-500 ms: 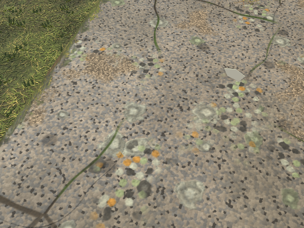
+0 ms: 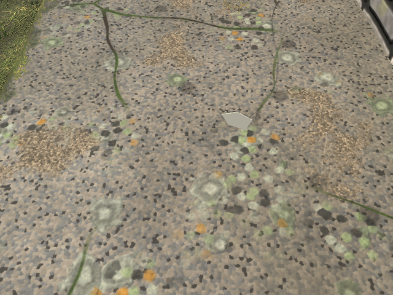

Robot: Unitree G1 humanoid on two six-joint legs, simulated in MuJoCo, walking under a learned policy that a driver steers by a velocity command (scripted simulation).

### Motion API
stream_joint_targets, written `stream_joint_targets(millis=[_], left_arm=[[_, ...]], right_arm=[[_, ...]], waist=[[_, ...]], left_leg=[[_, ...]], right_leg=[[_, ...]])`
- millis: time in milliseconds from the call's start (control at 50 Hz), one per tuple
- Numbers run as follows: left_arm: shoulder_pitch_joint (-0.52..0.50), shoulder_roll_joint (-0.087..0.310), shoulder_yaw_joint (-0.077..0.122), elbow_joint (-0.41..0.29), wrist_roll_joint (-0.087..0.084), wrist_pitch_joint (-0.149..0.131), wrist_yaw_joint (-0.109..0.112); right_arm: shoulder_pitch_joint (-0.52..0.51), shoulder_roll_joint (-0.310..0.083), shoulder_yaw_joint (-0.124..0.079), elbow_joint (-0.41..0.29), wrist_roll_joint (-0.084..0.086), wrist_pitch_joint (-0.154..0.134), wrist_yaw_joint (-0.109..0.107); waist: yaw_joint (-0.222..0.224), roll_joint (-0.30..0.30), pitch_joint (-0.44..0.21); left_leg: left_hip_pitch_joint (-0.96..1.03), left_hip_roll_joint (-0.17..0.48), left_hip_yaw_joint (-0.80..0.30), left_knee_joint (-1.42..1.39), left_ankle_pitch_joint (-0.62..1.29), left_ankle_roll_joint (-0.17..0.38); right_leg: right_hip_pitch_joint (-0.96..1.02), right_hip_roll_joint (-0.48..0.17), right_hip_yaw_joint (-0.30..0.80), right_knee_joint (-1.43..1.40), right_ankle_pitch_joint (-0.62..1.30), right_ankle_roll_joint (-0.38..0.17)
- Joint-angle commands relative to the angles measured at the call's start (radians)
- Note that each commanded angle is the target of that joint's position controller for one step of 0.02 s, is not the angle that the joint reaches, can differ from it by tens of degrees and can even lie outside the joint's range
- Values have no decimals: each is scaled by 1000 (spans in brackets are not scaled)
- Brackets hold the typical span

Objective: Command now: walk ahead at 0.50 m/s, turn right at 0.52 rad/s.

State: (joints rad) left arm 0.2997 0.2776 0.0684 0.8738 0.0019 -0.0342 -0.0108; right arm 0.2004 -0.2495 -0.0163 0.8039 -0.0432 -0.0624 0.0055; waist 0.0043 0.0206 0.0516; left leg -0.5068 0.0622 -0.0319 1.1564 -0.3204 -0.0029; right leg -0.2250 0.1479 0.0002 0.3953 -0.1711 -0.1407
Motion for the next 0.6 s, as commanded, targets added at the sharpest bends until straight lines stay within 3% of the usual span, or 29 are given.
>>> stream_joint_targets(millis=[20,120,220,280,300,320,340,360,380,400,420,480,520,560,600], left_arm=[[34,143,32,-46,-4,-27,4],[119,150,38,-37,-6,-19,5],[175,163,43,-39,11,-12,16],[116,173,42,-55,16,-19,25],[103,176,40,-54,15,-25,22],[101,159,33,-49,8,-32,15],[118,91,11,-75,3,-42,10],[267,40,4,-80,-17,-38,6],[224,117,9,-46,20,-24,16],[129,120,11,-57,26,-23,7],[78,103,5,-71,25,-24,1],[65,80,-3,-73,39,-5,-17],[34,71,-8,-84,44,1,-22],[-55,58,-18,-114,50,1,-27],[-156,33,-34,-146,46,-4,-30]], right_arm=[[46,-82,-17,-56,-8,24,6],[-156,-80,-10,-127,2,24,12],[-274,-94,-3,-179,13,8,14],[-160,-127,-14,-151,14,-6,10],[-58,-147,-25,-117,12,-13,2],[69,-173,-37,-83,3,-25,-8],[229,-240,-52,-76,-16,-32,-24],[226,-328,-79,-54,-16,-15,-22],[157,-231,-67,-65,8,-4,-12],[90,-156,-51,-77,17,-4,-6],[59,-123,-42,-70,12,-7,-2],[96,-110,-35,-23,21,-29,-1],[135,-116,-38,5,33,-42,5],[160,-122,-40,25,41,-39,6],[188,-118,-41,44,41,-31,5]], waist=[[-30,-36,-35],[50,-76,-16],[94,-88,-23],[29,-106,-45],[-16,-93,-87],[-80,-42,-157],[-131,63,-299],[-44,317,-352],[-29,119,-222],[-31,19,-108],[-22,-4,-60],[5,85,-52],[11,82,-53],[3,77,-27],[-16,70,-3]], left_leg=[[-66,26,20,-104,57,-43],[-128,11,32,-367,263,-64],[-124,-35,21,-521,273,-41],[85,-62,20,-629,211,9],[219,-88,36,-661,187,31],[400,-53,12,-713,203,63],[615,176,-237,-736,19,119],[769,369,-712,-870,-38,251],[662,341,-723,-891,-171,244],[537,290,-558,-903,-136,226],[462,240,-435,-922,-6,206],[394,157,-244,-947,270,181],[402,149,-205,-964,353,201],[404,137,-185,-997,364,221],[382,106,-156,-1010,368,221]], right_leg=[[20,-257,271,-191,328,-158],[87,-217,279,-174,317,-92],[210,-249,348,-89,416,-79],[190,-273,360,-20,502,-31],[178,-253,343,77,596,-13],[129,-196,289,257,575,9],[8,-141,218,529,290,31],[-279,24,116,769,-354,65],[-378,-65,145,845,-314,54],[-374,-94,144,827,-222,57],[-361,-121,134,786,-174,62],[-304,-146,105,709,-150,84],[-333,-159,77,672,-132,98],[-389,-198,26,590,-77,122],[-388,-211,-4,459,-14,148]])
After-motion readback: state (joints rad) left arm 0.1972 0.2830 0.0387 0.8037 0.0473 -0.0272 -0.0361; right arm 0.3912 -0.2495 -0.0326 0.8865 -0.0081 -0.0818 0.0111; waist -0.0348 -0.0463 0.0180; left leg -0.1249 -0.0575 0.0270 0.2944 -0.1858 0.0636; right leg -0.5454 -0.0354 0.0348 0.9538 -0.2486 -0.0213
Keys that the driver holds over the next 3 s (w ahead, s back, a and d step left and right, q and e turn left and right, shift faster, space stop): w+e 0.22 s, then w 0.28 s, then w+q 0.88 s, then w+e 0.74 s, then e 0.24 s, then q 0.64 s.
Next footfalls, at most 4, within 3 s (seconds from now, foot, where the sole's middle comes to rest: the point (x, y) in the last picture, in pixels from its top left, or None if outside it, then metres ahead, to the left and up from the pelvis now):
0.32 left None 0.37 0.11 -0.78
0.82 right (250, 268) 0.56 -0.14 -0.78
1.34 left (184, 202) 0.82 0.09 -0.78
1.90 right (205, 138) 1.15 0.01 -0.78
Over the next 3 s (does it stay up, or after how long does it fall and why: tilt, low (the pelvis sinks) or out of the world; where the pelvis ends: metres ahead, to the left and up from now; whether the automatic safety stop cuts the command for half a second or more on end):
stays up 1.28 0.06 0.01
